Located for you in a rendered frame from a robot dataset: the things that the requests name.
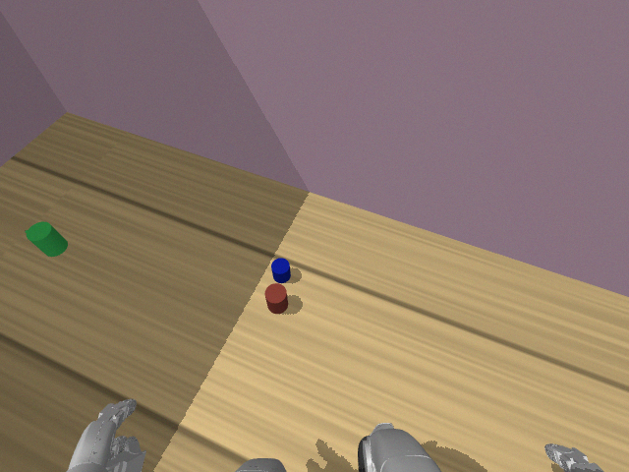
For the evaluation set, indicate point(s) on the left robot hand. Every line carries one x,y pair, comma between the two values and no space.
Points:
97,444

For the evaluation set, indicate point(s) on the right robot hand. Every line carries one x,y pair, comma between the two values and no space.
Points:
570,460

